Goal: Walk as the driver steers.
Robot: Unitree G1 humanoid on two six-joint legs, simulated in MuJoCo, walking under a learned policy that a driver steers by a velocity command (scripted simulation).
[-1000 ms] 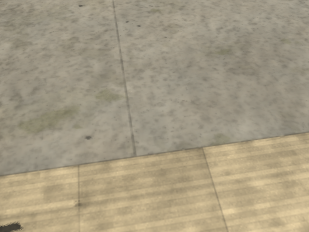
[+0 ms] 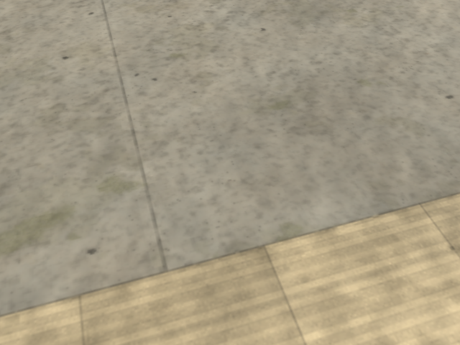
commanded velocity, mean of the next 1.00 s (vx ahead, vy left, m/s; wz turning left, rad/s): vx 0.16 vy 0.00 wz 0.00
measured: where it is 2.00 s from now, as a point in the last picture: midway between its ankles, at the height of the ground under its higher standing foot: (229, 341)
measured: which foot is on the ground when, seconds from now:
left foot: down 0.00-0.76, up 0.78-1.00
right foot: down 0.00-1.00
